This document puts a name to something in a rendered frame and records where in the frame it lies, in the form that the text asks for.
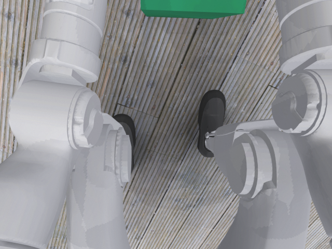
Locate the carton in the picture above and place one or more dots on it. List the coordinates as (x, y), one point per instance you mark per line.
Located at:
(199, 9)

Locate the robot left upper arm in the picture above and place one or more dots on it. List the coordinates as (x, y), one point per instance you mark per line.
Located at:
(52, 122)

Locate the robot foot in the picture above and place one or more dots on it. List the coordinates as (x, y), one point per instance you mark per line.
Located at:
(129, 127)
(211, 116)

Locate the robot right forearm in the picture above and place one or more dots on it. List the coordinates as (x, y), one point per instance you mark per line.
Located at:
(306, 30)

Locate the robot right upper arm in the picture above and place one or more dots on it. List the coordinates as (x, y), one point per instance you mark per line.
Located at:
(303, 108)

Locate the robot right foot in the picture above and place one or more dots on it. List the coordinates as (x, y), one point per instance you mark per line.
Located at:
(211, 116)

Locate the robot left forearm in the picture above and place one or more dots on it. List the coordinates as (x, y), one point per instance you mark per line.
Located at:
(68, 48)

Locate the robot left foot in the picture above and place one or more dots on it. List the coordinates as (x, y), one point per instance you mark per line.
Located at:
(129, 127)

